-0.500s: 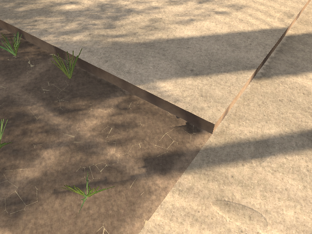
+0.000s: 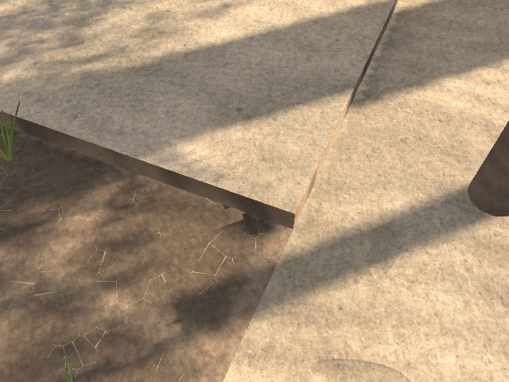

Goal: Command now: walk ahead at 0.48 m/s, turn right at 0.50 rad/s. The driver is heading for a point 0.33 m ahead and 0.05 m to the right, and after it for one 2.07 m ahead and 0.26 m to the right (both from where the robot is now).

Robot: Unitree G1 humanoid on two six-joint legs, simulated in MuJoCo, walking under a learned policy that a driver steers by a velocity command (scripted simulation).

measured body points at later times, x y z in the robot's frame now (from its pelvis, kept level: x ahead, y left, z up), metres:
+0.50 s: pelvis +0.25 +0.02 +0.00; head +0.31 +0.02 +0.45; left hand +0.32 +0.30 -0.14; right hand +0.39 -0.26 -0.09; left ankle +0.38 +0.08 -0.72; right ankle +0.09 -0.04 -0.64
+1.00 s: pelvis +0.28 +0.00 +0.02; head +0.27 -0.03 +0.47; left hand +0.49 +0.16 -0.09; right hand +0.22 -0.26 -0.12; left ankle +0.35 +0.10 -0.69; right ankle +0.24 -0.09 -0.72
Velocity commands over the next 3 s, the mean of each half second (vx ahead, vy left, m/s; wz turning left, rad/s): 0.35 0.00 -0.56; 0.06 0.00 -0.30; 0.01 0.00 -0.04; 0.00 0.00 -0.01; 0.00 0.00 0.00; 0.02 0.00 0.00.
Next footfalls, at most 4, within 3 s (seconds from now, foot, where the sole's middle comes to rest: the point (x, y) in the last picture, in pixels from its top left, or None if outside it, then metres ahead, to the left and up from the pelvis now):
0.42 left None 0.42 0.07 -0.76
0.86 right None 0.27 -0.10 -0.76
1.14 left None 0.35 0.10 -0.76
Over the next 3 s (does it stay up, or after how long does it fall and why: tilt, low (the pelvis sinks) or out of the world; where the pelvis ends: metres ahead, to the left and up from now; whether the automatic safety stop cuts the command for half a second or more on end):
stays up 0.29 0.01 0.02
